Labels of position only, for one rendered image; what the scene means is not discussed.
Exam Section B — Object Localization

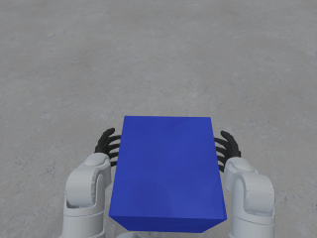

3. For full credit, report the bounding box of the robot right hand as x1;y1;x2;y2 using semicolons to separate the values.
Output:
214;130;242;173

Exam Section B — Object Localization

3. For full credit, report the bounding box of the right robot forearm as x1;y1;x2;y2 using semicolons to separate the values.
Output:
223;157;275;238

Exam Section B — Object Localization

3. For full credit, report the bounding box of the carton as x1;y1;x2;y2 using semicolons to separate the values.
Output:
108;116;228;233

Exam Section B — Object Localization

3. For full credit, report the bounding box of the left robot forearm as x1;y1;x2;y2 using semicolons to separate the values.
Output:
58;153;112;238

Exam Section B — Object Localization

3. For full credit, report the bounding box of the robot left hand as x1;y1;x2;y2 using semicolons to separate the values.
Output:
94;128;122;167

